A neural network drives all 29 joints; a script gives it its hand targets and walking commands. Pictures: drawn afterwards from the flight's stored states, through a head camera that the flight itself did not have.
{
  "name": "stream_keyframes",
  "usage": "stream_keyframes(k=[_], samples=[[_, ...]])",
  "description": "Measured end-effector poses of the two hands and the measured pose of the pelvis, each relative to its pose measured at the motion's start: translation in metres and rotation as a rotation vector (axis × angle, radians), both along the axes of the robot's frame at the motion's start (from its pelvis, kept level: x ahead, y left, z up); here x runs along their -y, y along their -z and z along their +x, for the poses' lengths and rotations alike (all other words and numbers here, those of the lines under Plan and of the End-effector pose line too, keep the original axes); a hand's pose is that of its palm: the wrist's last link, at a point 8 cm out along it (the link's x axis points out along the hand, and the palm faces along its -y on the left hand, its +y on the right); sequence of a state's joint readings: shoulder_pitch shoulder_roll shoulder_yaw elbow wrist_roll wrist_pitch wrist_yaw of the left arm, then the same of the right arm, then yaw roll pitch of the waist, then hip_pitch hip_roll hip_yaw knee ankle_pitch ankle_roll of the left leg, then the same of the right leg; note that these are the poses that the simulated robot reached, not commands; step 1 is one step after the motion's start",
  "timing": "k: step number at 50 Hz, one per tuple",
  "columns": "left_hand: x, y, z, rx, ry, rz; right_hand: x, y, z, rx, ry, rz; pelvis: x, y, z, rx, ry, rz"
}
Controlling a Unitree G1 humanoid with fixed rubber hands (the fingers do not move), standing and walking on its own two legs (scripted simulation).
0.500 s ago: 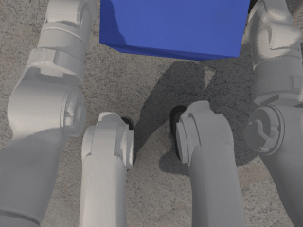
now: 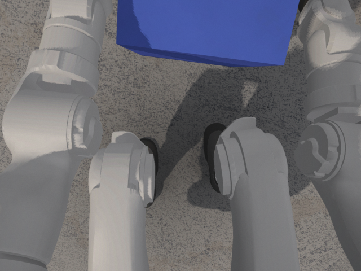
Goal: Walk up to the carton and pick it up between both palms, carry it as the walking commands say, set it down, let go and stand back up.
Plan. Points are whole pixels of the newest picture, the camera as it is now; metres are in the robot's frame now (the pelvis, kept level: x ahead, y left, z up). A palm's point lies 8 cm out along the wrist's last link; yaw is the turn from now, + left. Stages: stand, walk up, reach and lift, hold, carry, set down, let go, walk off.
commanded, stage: set down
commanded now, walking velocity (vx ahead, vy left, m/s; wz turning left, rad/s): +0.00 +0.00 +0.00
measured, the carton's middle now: out of the picture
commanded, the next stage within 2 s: none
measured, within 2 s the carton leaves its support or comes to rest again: neither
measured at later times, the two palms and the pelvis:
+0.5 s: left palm out of the picture +0.58 +0.09 -0.17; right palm out of the picture +0.51 -0.24 -0.17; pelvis -0.01 +0.00 +0.00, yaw -1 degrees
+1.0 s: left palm out of the picture +0.59 +0.12 -0.18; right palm out of the picture +0.51 -0.28 -0.17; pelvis +0.00 +0.00 -0.01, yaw -1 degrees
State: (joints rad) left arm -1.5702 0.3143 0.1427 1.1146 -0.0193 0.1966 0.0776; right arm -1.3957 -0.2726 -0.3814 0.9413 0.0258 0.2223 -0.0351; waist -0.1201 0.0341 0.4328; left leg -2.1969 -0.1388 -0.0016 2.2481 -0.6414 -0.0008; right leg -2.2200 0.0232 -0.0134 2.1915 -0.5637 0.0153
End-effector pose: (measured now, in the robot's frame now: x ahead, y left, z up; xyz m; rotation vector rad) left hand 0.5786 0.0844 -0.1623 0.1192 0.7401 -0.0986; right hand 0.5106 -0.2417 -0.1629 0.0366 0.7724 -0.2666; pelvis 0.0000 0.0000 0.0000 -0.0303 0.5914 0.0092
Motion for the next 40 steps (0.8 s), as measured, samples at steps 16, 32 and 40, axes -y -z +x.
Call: stream_keyframes(k=[16,32,40], samples=[[-0.001,0.002,0.0,0.005,0.013,-0.012,0.001,0.001,0.0,0.006,-0.017,0.009,-0.001,0.004,-0.004,0.022,0.003,-0.005],[-0.004,0.008,0.005,0.034,0.007,-0.004,0.004,0.004,0.007,0.033,0.023,-0.022,0.0,0.0,-0.008,0.034,0.009,-0.007],[-0.02,0.012,0.008,0.027,-0.016,0.015,0.016,0.004,0.007,0.019,0.05,-0.034,0.002,0.002,-0.002,-0.001,0.014,-0.005]])
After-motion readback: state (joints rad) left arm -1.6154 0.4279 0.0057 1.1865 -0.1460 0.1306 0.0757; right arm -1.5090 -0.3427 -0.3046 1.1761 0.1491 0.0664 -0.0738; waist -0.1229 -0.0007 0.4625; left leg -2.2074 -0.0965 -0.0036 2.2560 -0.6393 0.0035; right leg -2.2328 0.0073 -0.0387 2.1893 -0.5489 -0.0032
